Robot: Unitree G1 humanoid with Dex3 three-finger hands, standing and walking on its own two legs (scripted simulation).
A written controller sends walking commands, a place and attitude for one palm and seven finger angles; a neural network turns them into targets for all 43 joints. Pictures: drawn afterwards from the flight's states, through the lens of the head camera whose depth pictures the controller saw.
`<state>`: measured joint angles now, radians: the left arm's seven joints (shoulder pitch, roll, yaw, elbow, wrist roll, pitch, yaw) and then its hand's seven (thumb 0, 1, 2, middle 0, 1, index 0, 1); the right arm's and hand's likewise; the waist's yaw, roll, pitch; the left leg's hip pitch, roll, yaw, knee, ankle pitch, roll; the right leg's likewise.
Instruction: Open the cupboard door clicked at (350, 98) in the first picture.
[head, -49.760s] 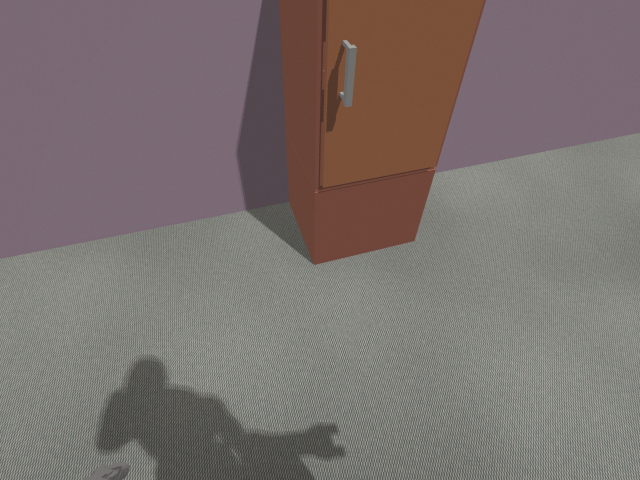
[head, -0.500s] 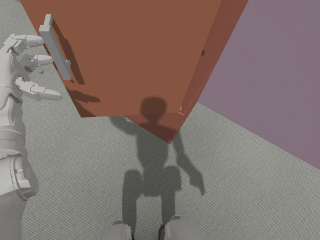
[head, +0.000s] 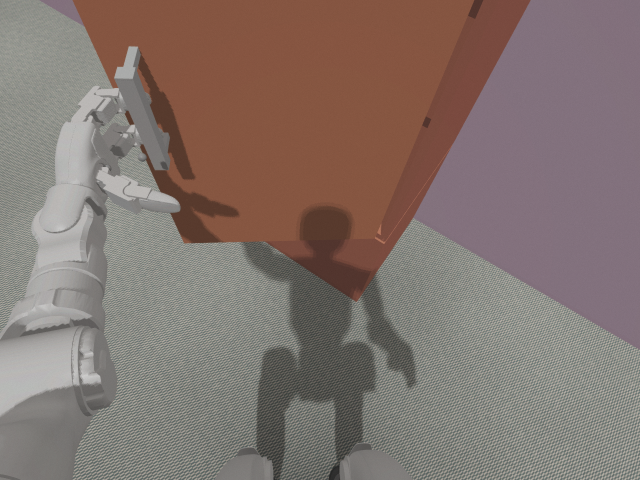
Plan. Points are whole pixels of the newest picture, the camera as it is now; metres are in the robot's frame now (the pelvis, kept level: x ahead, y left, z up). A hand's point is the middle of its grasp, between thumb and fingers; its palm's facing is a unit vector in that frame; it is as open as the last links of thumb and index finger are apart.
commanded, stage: slide the fingers in behind the handle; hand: left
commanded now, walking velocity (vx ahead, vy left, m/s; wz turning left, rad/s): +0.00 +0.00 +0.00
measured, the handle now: (148, 113) +0.55 +0.20 +0.09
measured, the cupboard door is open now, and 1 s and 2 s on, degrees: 39 39 41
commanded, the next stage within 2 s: close the thumb around the handle in 0.88 s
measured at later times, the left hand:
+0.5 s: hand (167, 155) +0.49 +0.17 +0.08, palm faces +0.05 -1.00 -0.01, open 14.1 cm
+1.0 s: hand (166, 155) +0.49 +0.17 +0.08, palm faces +0.03 -1.00 -0.01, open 14.1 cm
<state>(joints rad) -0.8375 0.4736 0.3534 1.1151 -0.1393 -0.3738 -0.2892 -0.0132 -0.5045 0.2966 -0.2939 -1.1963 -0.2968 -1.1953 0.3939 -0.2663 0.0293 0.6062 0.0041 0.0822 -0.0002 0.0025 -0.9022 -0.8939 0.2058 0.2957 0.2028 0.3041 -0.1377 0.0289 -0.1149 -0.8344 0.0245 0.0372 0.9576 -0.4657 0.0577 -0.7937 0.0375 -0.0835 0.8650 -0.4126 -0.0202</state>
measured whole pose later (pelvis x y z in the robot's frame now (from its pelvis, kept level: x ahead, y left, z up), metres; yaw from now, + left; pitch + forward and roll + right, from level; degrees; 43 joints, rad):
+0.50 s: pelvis -0.01 -0.02 +0.00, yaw +1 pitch +19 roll -2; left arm -0.90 0.47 0.34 1.19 -0.11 -0.40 -0.18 -0.01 -0.50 0.30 -0.28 -1.20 -0.27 -1.20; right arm 0.43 -0.27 0.03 0.64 0.00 0.05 0.01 0.00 -0.90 -0.89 0.21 0.30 0.20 0.30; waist -0.16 0.03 -0.10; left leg -0.86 0.03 0.03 0.96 -0.45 0.04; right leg -0.83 0.04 -0.09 0.90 -0.41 -0.04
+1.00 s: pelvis +0.00 -0.02 +0.00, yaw +1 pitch +20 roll -2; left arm -0.87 0.45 0.33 1.16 -0.13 -0.40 -0.21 -0.01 -0.50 0.30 -0.28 -1.20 -0.28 -1.20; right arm 0.40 -0.27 0.02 0.62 0.00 0.05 0.01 0.00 -0.90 -0.89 0.20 0.30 0.20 0.30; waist -0.14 0.03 -0.11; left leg -0.84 0.03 0.03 0.95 -0.46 0.04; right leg -0.81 0.04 -0.09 0.88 -0.42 -0.04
